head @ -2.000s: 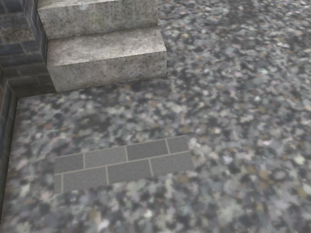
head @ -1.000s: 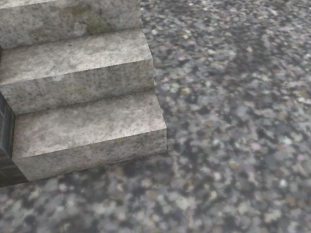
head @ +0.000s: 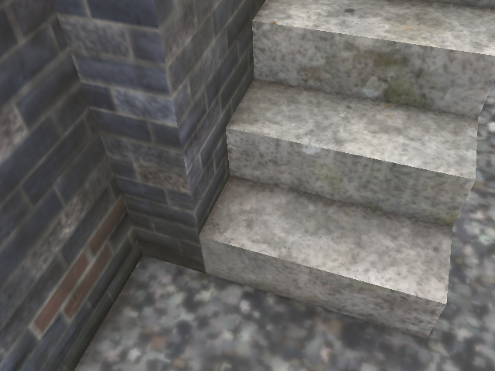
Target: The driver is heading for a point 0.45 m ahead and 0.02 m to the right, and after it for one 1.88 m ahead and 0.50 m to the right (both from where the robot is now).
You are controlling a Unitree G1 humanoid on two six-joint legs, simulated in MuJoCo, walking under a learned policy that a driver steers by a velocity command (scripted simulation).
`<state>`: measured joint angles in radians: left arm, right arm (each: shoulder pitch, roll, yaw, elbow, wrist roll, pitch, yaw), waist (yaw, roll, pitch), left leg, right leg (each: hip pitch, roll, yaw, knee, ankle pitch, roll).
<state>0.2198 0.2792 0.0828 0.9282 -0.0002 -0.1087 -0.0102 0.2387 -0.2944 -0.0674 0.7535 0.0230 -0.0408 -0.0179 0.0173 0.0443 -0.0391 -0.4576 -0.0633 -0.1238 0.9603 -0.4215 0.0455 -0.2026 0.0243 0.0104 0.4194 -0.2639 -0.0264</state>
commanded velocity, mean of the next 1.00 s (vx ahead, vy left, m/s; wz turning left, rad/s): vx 0.45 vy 0.00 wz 0.07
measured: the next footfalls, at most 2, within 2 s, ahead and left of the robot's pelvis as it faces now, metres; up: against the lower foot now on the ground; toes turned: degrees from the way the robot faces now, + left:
left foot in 0.30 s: +0.29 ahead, +0.17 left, +0.00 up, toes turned +3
right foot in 0.76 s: +0.51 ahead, -0.07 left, +0.00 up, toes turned +3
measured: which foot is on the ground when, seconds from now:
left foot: up 0.00-0.28, down 0.30-0.76, up 0.78-1.00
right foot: down 0.00-0.32, up 0.34-0.74, down 0.76-1.00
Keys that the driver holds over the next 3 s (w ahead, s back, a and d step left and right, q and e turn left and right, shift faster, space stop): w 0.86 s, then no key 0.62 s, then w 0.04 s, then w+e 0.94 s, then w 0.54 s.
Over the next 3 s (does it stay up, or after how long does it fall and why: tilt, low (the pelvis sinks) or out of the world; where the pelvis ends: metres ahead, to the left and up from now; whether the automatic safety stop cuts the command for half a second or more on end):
stays up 0.60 -0.12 0.00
